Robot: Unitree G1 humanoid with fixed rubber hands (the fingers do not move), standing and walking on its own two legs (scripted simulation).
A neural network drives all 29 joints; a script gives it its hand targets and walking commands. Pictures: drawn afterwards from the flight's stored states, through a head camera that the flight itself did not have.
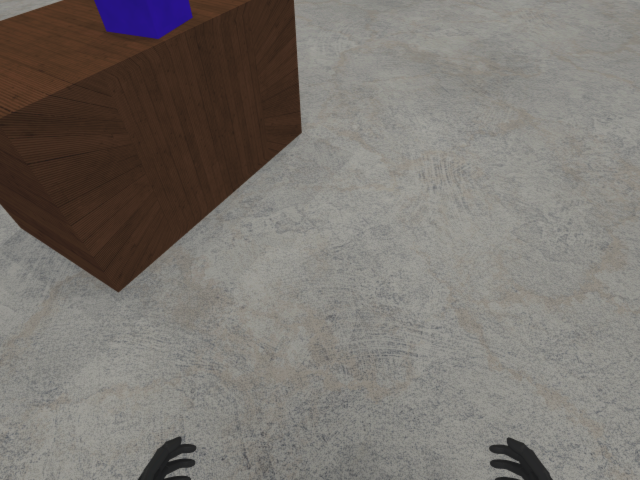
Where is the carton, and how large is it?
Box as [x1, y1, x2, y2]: [94, 0, 192, 38]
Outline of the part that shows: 94,0 107,31 158,38 192,17 188,0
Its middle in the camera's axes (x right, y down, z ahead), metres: -0.58 -0.83 +1.25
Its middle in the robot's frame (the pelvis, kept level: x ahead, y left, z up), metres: +1.51 +0.63 +0.10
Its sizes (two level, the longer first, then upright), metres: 0.210 0.200 0.250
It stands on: a pedestal, 0.74 m high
